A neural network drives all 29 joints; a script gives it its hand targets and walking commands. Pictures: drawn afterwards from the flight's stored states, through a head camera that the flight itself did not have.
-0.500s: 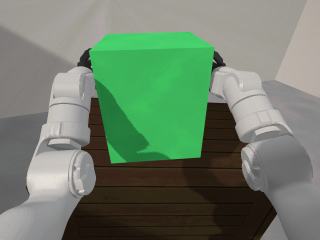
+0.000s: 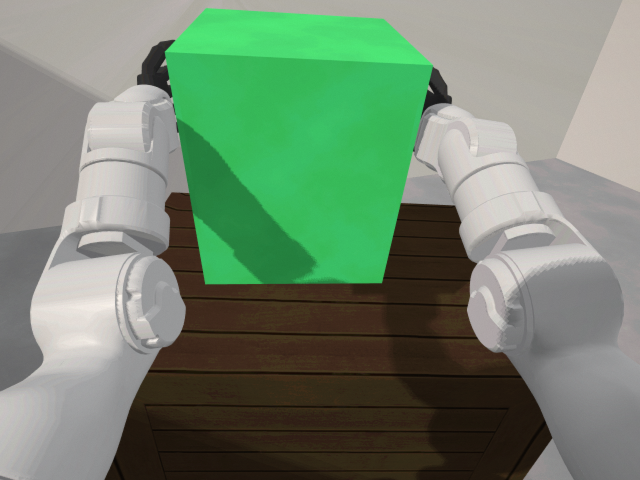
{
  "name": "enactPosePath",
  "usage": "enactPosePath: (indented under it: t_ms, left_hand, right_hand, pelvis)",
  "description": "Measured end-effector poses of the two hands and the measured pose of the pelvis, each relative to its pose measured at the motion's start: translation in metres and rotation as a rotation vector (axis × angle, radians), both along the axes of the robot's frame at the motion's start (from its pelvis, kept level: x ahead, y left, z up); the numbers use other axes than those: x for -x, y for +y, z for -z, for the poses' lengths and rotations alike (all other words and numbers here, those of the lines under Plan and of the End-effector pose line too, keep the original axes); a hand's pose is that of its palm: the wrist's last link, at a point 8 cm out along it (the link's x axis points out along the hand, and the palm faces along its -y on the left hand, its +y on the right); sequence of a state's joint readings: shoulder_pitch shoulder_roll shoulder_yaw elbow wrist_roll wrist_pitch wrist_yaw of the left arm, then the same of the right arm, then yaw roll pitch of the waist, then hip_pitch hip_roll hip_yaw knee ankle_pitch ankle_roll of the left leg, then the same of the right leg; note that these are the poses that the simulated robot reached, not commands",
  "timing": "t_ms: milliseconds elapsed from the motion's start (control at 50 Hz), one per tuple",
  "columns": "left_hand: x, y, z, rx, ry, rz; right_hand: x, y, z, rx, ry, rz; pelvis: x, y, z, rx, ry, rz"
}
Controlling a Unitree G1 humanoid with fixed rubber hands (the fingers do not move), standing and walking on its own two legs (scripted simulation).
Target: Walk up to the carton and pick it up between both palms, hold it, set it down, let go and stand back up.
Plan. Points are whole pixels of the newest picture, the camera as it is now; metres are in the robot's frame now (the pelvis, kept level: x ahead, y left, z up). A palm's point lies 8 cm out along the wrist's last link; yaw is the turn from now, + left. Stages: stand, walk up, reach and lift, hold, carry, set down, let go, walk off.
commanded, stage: set down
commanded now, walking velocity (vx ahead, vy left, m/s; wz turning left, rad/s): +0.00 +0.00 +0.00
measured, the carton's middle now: (296, 149) +0.40 +0.02 +0.32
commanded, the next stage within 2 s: none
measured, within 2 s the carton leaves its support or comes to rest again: neither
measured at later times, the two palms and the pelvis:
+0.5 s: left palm (184, 180) +0.43 +0.16 +0.26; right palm (412, 197) +0.41 -0.14 +0.25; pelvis +0.01 +0.00 +0.00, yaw +1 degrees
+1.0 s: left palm (188, 184) +0.44 +0.16 +0.25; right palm (410, 200) +0.42 -0.14 +0.24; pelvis +0.01 +0.00 +0.00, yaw +0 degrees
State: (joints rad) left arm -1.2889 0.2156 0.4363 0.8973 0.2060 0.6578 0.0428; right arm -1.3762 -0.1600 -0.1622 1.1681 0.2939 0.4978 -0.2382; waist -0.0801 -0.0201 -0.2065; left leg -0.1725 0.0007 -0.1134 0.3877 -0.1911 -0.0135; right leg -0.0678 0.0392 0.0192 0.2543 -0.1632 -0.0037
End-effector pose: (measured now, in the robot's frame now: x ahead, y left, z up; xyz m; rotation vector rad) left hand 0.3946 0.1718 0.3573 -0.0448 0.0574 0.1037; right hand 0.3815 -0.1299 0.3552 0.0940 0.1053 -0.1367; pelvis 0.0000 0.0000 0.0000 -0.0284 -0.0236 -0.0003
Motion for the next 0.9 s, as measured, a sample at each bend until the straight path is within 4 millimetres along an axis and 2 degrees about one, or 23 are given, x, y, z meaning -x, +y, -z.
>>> enactPosePath:
  t_ms: [60,120,300,380,520,680,900]
  left_hand:
    - [-0.009,0.004,0.004,-0.030,0.005,0.005]
    - [-0.016,0.007,0.017,-0.047,0.000,0.008]
    - [-0.028,0.003,0.077,-0.063,0.025,0.019]
    - [-0.030,-0.003,0.097,-0.053,0.043,0.020]
    - [-0.034,-0.011,0.099,-0.027,0.043,0.010]
    - [-0.038,-0.009,0.093,-0.032,0.056,0.001]
    - [-0.041,-0.009,0.102,-0.057,0.075,-0.001]
  right_hand:
    - [-0.008,0.004,0.012,0.019,0.011,-0.004]
    - [-0.015,0.007,0.030,0.042,0.007,-0.006]
    - [-0.024,0.004,0.091,0.070,0.028,0.004]
    - [-0.024,-0.003,0.106,0.070,0.040,0.010]
    - [-0.029,-0.010,0.103,0.067,0.032,0.014]
    - [-0.035,-0.008,0.095,0.055,0.045,0.007]
    - [-0.039,-0.008,0.106,0.046,0.062,0.006]
  pelvis:
    - [-0.002,-0.002,-0.001,-0.005,-0.017,-0.004]
    - [-0.005,-0.004,-0.002,-0.007,-0.028,-0.012]
    - [-0.006,-0.006,0.000,0.006,-0.044,-0.033]
    - [-0.005,-0.004,0.001,0.011,-0.028,-0.030]
    - [-0.005,-0.001,0.002,0.012,0.014,-0.013]
    - [-0.008,0.002,0.001,0.006,0.019,-0.002]
    - [-0.011,0.002,0.001,0.005,0.024,-0.009]
